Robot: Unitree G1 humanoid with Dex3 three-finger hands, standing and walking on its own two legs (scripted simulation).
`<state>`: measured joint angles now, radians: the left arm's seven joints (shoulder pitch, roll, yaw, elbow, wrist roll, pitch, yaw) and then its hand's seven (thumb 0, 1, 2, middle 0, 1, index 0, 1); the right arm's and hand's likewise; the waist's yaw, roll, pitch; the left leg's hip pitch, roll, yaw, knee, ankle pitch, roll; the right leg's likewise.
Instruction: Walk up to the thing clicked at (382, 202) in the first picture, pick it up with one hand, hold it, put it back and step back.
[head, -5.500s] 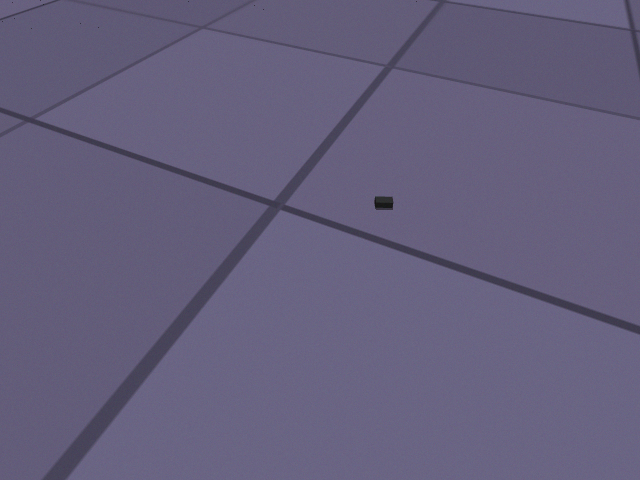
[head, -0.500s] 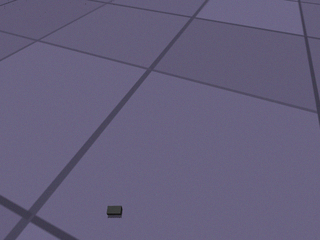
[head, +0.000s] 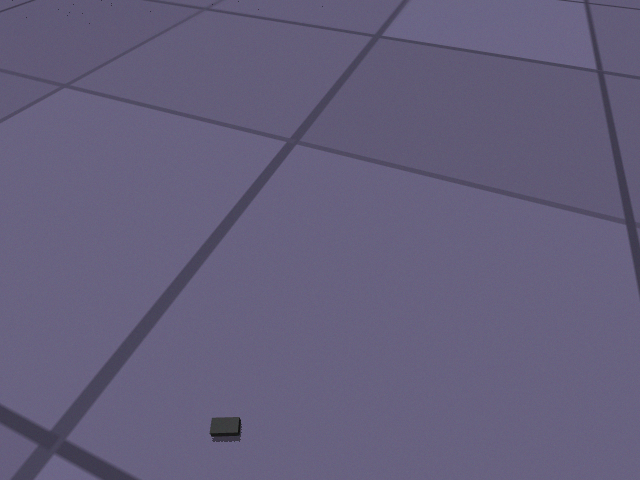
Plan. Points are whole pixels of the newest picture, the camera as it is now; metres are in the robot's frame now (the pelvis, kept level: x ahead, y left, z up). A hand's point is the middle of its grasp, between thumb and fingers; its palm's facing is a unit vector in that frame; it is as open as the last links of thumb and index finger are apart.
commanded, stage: stand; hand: left
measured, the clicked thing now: (225, 426) +0.43 +0.27 -0.76
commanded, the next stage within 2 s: none
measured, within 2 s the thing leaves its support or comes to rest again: neither
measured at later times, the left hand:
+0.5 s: hand out of the picture +0.08 +0.24 -0.15, palm faces -0.01 -0.94 -0.34, open 7.4 cm
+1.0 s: hand out of the picture +0.08 +0.24 -0.15, palm faces +0.00 -0.94 -0.34, open 7.4 cm
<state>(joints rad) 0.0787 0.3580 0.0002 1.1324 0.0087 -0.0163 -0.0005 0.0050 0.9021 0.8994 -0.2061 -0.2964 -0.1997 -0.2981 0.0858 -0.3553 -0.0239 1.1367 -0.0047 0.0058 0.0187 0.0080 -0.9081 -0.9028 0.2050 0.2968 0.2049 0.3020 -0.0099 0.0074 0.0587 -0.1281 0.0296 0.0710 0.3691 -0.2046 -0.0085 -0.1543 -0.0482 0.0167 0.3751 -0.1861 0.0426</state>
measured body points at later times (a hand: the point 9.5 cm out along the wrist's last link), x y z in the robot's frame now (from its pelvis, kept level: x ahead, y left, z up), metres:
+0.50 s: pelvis +0.00 -0.01 +0.00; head +0.01 -0.01 +0.45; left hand +0.08 +0.29 -0.13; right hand +0.10 -0.31 -0.13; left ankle +0.00 +0.12 -0.75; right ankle +0.01 -0.15 -0.75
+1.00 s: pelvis +0.01 -0.01 +0.00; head +0.01 -0.01 +0.45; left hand +0.08 +0.29 -0.13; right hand +0.09 -0.31 -0.13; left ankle +0.00 +0.12 -0.75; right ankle +0.01 -0.15 -0.75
